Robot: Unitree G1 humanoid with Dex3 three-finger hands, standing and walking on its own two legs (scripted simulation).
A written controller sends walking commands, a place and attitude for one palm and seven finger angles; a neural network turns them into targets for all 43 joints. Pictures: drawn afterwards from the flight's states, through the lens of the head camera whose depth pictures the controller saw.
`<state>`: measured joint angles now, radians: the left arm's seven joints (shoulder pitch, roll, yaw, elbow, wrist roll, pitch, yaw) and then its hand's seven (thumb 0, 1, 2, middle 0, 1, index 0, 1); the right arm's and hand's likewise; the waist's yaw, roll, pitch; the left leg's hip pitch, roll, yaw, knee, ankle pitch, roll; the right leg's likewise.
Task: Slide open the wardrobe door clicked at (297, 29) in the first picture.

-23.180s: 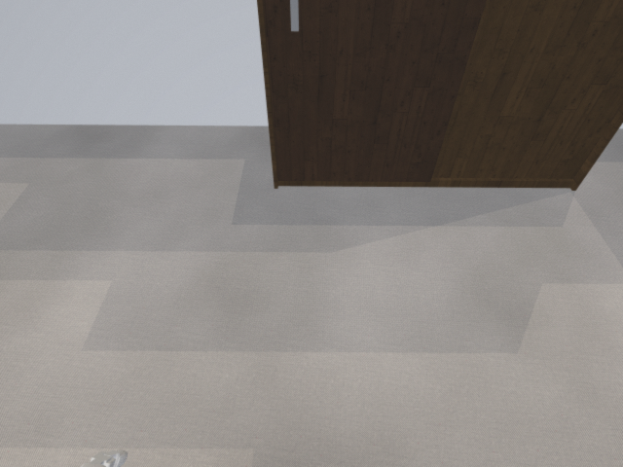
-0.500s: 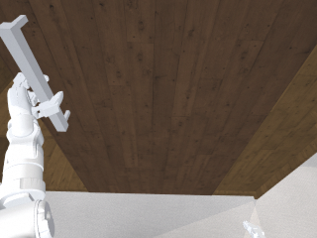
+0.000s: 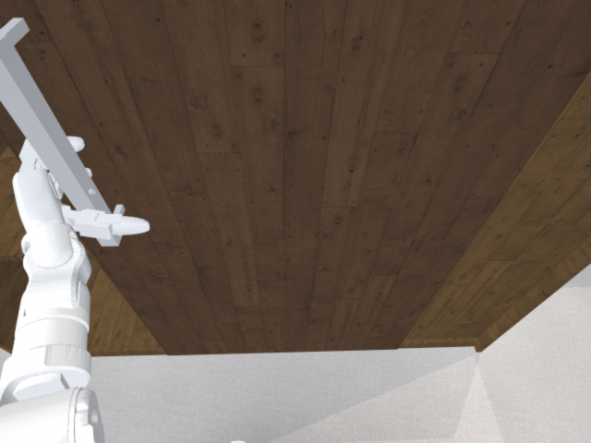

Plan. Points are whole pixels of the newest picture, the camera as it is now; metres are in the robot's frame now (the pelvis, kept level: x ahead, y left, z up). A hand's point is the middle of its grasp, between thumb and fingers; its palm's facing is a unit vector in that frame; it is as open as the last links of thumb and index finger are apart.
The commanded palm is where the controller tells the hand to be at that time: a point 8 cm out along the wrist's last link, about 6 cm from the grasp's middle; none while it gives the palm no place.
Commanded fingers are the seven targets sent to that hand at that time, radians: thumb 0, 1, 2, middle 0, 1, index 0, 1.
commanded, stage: slip the hand off the handle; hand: left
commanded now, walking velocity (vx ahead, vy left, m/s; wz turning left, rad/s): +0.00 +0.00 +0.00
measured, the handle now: (73, 153) +0.43 +0.31 +0.16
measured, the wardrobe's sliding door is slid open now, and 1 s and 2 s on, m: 0.44 0.44 0.44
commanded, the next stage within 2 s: draw the hand back to the body in 1.28 s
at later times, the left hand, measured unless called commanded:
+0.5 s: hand (34, 203) +0.38 +0.36 +0.12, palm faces +0.56 -0.81 -0.20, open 14.7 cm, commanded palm +0.34 +0.39 +0.13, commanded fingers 0.00 -0.55 0.20 -0.25 -1.15 -0.25 -1.15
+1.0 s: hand (2, 249) +0.31 +0.36 +0.12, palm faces +0.56 -0.80 -0.19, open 14.7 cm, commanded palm +0.26 +0.38 +0.13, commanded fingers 0.00 -0.55 0.20 -0.25 -1.15 -0.25 -1.15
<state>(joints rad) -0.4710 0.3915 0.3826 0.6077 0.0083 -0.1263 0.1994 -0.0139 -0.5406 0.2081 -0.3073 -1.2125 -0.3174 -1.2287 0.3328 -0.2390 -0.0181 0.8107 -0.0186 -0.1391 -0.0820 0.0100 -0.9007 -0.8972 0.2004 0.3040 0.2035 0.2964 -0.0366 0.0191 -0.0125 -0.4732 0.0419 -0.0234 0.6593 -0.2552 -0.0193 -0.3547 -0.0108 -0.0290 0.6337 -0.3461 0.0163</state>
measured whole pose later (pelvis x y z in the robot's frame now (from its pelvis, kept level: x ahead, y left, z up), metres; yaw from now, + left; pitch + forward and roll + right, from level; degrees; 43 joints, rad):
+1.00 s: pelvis +0.01 +0.00 +0.00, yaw +0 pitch +4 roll -2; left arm -0.13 0.46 0.59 0.38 -0.13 -0.12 -0.02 -0.02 -0.55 0.20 -0.26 -1.15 -0.25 -1.15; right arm 0.28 -0.24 0.00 0.74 0.01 -0.13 -0.13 0.01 -0.90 -0.90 0.20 0.30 0.20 0.30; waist 0.01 0.03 -0.04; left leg -0.48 0.05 -0.03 0.71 -0.30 -0.02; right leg -0.36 0.00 -0.03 0.68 -0.38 0.01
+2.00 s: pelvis -0.01 -0.01 +0.01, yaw +2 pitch -5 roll -2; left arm 0.20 0.40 0.45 -0.05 -0.25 -0.03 -0.14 -0.02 -0.44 0.26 -0.25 -1.09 -0.25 -1.09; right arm 0.21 -0.26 0.04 0.69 0.02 -0.32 -0.15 0.01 -0.90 -0.90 0.20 0.30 0.20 0.30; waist 0.07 0.05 0.03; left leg -0.29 0.04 -0.05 0.60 -0.23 -0.03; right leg -0.15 0.00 -0.06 0.55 -0.32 0.01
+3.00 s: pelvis +0.01 -0.02 +0.02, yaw -1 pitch -8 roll +0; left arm 0.45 0.31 0.32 -0.36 -0.07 -0.12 0.13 0.01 0.88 0.90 -0.21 -0.31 -0.21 -0.31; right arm 0.18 -0.22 0.00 0.71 -0.02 -0.18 -0.11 0.01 -0.90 -0.90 0.20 0.30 0.20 0.30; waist 0.07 0.07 0.06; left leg -0.09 0.06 -0.01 0.41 -0.18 -0.04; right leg 0.01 0.01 -0.02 0.39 -0.27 -0.01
